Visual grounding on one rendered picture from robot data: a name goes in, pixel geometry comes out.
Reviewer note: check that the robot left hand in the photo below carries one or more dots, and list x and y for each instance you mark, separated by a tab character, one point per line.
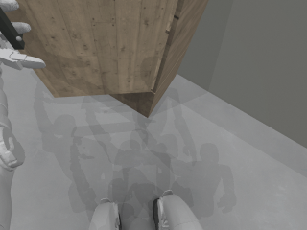
11	57

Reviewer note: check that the cupboard door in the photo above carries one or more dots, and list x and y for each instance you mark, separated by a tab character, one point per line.
94	47

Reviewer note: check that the robot thigh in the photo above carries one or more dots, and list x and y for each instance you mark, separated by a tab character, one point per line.
105	217
175	211

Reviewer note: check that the robot left forearm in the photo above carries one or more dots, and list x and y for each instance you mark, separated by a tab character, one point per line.
4	120

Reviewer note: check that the robot right thigh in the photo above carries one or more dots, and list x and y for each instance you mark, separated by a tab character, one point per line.
175	211

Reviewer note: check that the robot left upper arm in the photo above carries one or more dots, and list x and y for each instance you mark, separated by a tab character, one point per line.
12	155

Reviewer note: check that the handle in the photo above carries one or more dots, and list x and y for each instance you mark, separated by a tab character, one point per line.
10	33

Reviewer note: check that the robot left thigh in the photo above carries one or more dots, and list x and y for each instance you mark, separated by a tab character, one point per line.
105	217

